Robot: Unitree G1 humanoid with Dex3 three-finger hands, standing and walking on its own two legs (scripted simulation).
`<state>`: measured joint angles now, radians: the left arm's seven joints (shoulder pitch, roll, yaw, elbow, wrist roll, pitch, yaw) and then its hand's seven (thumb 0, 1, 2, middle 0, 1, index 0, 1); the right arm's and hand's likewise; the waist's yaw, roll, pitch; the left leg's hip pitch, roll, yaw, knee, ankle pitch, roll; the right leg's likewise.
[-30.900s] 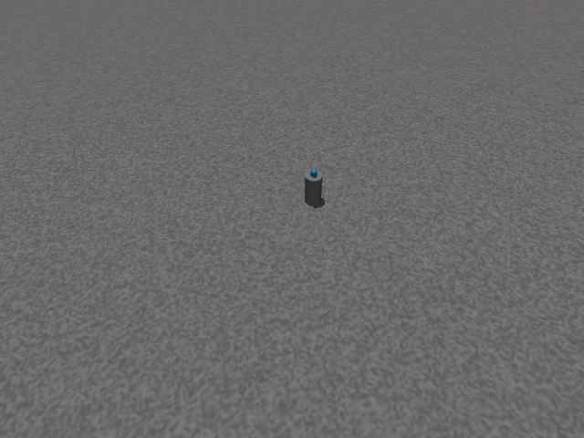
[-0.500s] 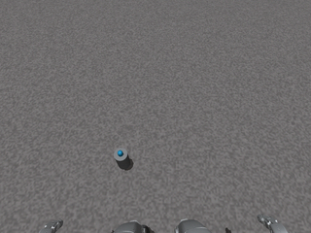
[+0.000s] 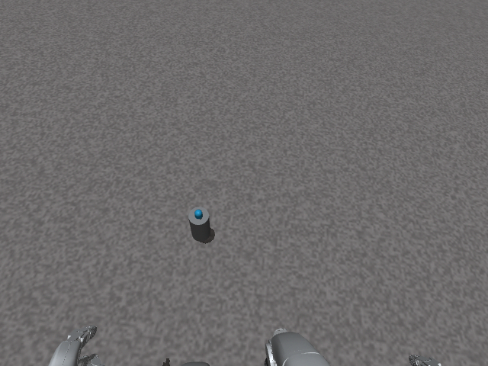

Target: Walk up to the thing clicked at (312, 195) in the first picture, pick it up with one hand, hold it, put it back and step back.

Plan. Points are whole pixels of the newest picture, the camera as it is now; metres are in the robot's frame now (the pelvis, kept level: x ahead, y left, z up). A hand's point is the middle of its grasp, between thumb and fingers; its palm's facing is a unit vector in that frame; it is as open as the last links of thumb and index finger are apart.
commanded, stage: step back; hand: left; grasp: from the side
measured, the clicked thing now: (199, 222) +0.67 +0.14 -0.66
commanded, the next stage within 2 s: none
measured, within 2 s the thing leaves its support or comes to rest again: neither
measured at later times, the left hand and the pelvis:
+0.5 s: hand out of the picture -0.05 +0.23 -0.13, palm faces -0.07 -0.91 -0.40, open 7.4 cm; pelvis -0.15 -0.03 +0.00, yaw -5 degrees
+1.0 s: hand out of the picture -0.23 +0.24 -0.16, palm faces -0.05 -0.94 -0.35, open 7.4 cm; pelvis -0.33 -0.04 +0.00, yaw -3 degrees
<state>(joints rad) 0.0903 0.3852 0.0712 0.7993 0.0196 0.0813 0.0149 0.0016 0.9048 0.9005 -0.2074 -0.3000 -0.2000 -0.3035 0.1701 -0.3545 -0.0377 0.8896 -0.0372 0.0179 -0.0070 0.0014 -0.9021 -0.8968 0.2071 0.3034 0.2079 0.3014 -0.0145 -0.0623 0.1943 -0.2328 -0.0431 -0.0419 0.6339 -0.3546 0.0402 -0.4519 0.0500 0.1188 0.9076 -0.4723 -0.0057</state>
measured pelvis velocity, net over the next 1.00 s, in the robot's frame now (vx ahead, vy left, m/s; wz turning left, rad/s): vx -0.33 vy -0.04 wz -0.06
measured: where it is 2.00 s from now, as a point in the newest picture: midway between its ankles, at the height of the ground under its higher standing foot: outside the picture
